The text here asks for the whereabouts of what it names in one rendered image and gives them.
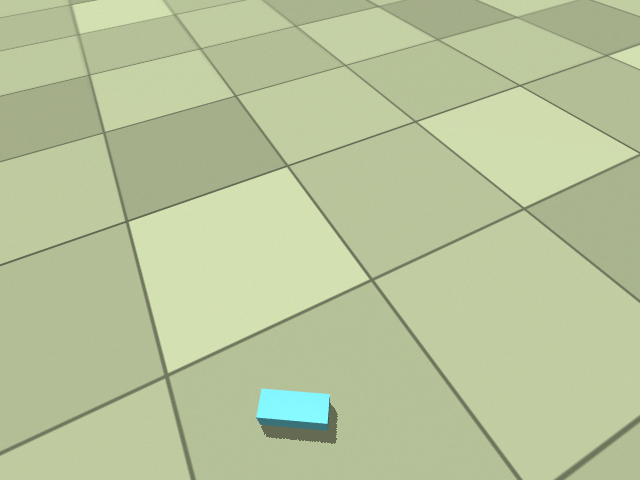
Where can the carton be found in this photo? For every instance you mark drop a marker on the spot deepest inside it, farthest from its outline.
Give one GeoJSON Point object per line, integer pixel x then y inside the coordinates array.
{"type": "Point", "coordinates": [294, 409]}

